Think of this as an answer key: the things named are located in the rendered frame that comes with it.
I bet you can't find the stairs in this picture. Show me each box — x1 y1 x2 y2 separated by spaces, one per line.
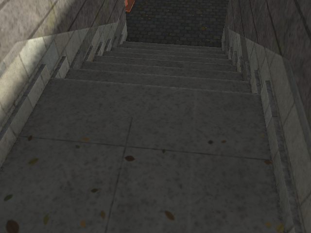
64 41 252 93

